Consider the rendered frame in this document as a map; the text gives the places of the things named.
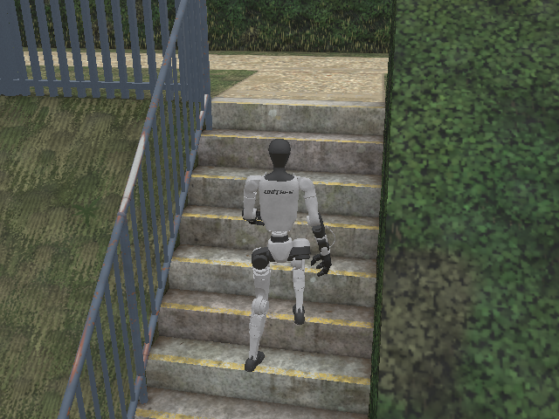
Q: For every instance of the stairs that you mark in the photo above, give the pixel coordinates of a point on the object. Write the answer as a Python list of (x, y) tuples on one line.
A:
[(320, 369)]

